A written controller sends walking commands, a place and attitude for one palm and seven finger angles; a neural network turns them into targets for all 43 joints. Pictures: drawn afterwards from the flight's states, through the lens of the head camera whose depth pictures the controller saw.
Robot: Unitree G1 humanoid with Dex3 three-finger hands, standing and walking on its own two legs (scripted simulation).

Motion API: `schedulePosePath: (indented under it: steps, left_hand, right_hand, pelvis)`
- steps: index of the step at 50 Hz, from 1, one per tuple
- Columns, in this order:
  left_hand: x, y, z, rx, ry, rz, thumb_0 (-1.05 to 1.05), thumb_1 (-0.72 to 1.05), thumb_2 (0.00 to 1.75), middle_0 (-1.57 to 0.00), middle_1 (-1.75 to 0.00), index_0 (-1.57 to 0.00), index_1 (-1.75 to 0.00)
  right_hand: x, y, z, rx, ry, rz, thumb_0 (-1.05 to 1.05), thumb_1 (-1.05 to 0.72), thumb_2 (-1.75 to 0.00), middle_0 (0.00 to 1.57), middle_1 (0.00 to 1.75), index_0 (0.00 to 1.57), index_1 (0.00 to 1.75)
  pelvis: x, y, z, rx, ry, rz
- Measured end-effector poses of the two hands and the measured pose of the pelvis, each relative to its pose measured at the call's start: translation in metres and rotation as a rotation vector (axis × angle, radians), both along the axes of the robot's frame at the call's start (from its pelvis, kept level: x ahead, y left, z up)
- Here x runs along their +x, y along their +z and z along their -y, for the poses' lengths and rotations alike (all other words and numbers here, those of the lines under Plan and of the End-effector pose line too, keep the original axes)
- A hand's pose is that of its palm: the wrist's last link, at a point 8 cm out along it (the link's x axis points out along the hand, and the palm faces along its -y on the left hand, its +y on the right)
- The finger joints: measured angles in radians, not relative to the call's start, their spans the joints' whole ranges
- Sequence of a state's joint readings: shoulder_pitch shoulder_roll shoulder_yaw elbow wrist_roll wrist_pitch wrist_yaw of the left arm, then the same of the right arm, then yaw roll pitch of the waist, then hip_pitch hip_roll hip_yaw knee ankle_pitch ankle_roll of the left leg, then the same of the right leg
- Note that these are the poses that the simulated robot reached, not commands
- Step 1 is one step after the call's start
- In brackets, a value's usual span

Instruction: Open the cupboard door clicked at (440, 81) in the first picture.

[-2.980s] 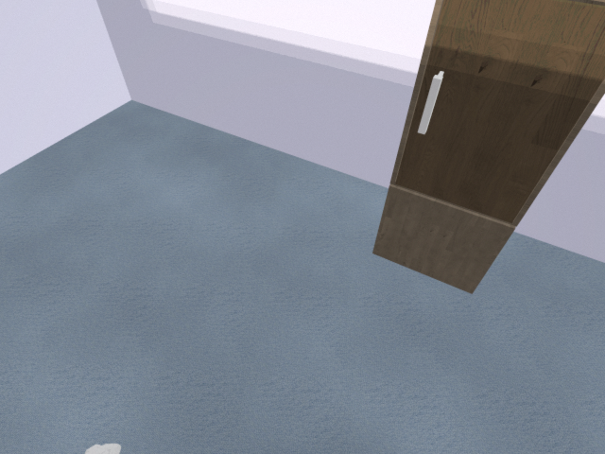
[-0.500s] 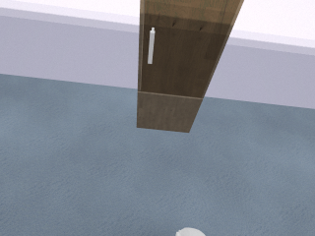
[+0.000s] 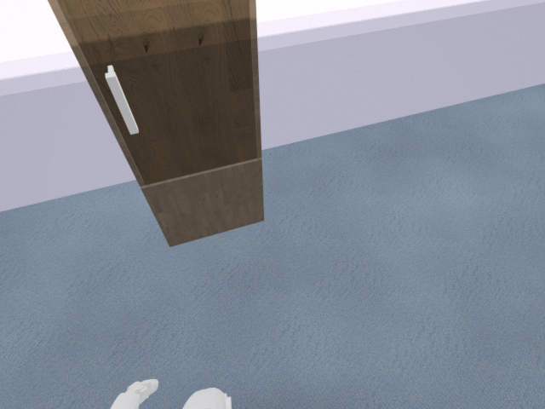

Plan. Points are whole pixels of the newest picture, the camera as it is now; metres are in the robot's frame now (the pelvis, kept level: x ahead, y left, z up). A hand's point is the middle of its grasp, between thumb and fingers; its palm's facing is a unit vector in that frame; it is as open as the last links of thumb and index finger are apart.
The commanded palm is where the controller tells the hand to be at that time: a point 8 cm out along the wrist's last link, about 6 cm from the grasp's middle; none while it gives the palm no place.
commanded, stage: turn to face it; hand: left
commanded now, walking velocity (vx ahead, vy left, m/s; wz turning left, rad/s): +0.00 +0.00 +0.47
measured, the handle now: (122, 100) +0.78 +0.38 -0.01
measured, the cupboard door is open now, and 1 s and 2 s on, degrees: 0 0 0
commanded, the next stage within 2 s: take the last steps up to it in 0.58 s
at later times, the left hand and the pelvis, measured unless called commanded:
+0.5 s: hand out of the picture +0.02 +0.22 -0.16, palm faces +0.19 -0.94 -0.27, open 7.4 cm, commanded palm none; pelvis +0.01 +0.01 +0.00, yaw +9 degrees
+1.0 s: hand out of the picture -0.06 +0.19 -0.17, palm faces +0.32 -0.94 -0.13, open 7.4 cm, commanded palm none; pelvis +0.02 +0.03 +0.01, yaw +16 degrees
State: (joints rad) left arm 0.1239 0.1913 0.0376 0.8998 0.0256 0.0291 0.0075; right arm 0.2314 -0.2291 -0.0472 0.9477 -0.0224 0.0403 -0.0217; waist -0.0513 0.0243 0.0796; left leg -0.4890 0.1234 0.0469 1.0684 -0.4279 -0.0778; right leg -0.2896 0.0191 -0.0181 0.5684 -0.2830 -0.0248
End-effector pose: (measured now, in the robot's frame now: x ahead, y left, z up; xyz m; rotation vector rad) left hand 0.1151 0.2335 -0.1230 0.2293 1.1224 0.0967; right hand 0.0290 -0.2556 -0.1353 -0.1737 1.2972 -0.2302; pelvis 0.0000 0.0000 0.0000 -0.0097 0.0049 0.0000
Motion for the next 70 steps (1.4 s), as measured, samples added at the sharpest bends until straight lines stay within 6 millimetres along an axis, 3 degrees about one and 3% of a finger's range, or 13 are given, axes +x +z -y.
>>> schedulePosePath:
  steps: [5, 10, 19, 27, 33, 38, 43, 47, 50, 54, 62, 66, 70]
  left_hand:
    - [-0.011, -0.012, -0.01, -0.043, 0.04, -0.014, 0.01, 0.9, 0.9, -0.2, -0.3, -0.21, -0.3]
    - [-0.034, -0.026, -0.026, -0.078, 0.133, -0.053, 0.01, 0.9, 0.9, -0.2, -0.3, -0.21, -0.3]
    - [-0.093, -0.009, -0.039, -0.036, 0.234, -0.193, 0.01, 0.9, 0.9, -0.2, -0.3, -0.2, -0.3]
    - [-0.122, -0.001, -0.022, 0.038, 0.304, -0.177, 0.01, 0.9, 0.9, -0.19, -0.3, -0.2, -0.3]
    - [-0.144, 0.005, -0.002, 0.018, 0.358, -0.166, 0.01, 0.9, 0.9, -0.2, -0.3, -0.2, -0.3]
    - [-0.162, -0.003, 0.009, -0.031, 0.397, -0.17, 0.01, 0.9, 0.9, -0.2, -0.3, -0.2, -0.3]
    - [-0.192, -0.024, 0.01, -0.107, 0.454, -0.22, 0.01, 0.9, 0.9, -0.2, -0.3, -0.21, -0.3]
    - [-0.206, -0.031, 0.006, -0.144, 0.447, -0.31, 0.01, 0.9, 0.9, -0.2, -0.3, -0.2, -0.3]
    - [-0.196, -0.024, -0.002, -0.15, 0.429, -0.325, 0.01, 0.9, 0.9, -0.2, -0.3, -0.2, -0.3]
    - [-0.164, -0.016, -0.015, -0.135, 0.417, -0.296, 0.01, 0.91, 0.9, -0.2, -0.3, -0.2, -0.3]
    - [-0.053, -0.014, -0.026, -0.07, 0.331, -0.216, 0.01, 0.91, 0.9, -0.19, -0.3, -0.2, -0.3]
    - [0.001, -0.019, -0.022, -0.036, 0.331, -0.119, 0.01, 0.91, 0.9, -0.19, -0.3, -0.2, -0.3]
    - [0.021, -0.014, -0.01, -0.048, 0.36, -0.112, 0.01, 0.91, 0.9, -0.19, -0.3, -0.2, -0.3]
  right_hand:
    - [0.024, 0.004, -0.027, 0.005, 0.037, 0.051, 0.0, -0.91, -0.9, 0.2, 0.3, 0.19, 0.3]
    - [0.031, 0.008, -0.057, 0.01, 0.092, 0.029, 0.0, -0.93, -0.9, 0.2, 0.3, 0.2, 0.3]
    - [0.036, 0.012, -0.057, 0.03, 0.145, -0.027, 0.0, -0.93, -0.9, 0.2, 0.3, 0.2, 0.3]
    - [0.047, -0.01, -0.026, 0.067, 0.188, -0.037, 0.0, -0.91, -0.9, 0.2, 0.3, 0.2, 0.3]
    - [0.071, -0.005, -0.02, 0.061, 0.254, -0.022, 0.0, -0.91, -0.9, 0.2, 0.3, 0.2, 0.3]
    - [0.093, 0.002, -0.032, 0.048, 0.322, 0.009, 0.0, -0.92, -0.9, 0.2, 0.3, 0.19, 0.3]
    - [0.111, 0.007, -0.063, 0.032, 0.398, 0.068, 0.0, -0.91, -0.9, 0.2, 0.3, 0.19, 0.3]
    - [0.105, 0.013, -0.081, 0.037, 0.389, 0.09, 0.0, -0.91, -0.9, 0.2, 0.3, 0.2, 0.3]
    - [0.091, 0.019, -0.075, 0.014, 0.34, 0.061, 0.0, -0.94, -0.9, 0.2, 0.3, 0.2, 0.3]
    - [0.068, 0.02, -0.062, -0.001, 0.298, -0.049, -0.01, -0.94, -0.9, 0.2, 0.3, 0.2, 0.3]
    - [0.044, 0.004, -0.035, 0.025, 0.186, -0.257, 0.0, -0.92, -0.9, 0.2, 0.3, 0.2, 0.3]
    - [0.066, -0.011, -0.024, 0.046, 0.183, -0.323, 0.0, -0.91, -0.9, 0.2, 0.3, 0.2, 0.3]
    - [0.135, -0.007, -0.028, 0.045, 0.225, -0.236, 0.01, -0.91, -0.9, 0.2, 0.3, 0.2, 0.3]
  pelvis:
    - [0.01, -0.002, -0.016, -0.022, 0.017, 0.013]
    - [0.019, -0.002, -0.029, -0.013, 0.049, 0.022]
    - [0.014, 0.012, -0.029, -0.012, 0.112, -0.011]
    - [0.007, 0.003, -0.004, 0.02, 0.178, -0.009]
    - [0.003, 0.008, 0.003, 0.032, 0.239, 0.008]
    - [-0.001, 0.008, -0.001, 0.031, 0.278, 0.012]
    - [0.001, 0.0, -0.018, -0.002, 0.303, 0.006]
    - [0.008, 0.002, -0.027, 0.006, 0.283, 0.01]
    - [0.018, 0.009, -0.031, 0.001, 0.28, 0.008]
    - [0.036, 0.014, -0.033, -0.003, 0.274, 0.001]
    - [0.093, 0.004, -0.019, 0.006, 0.248, -0.008]
    - [0.127, -0.008, -0.007, -0.003, 0.258, 0.0]
    - [0.155, 0.0, -0.008, -0.009, 0.265, 0.005]
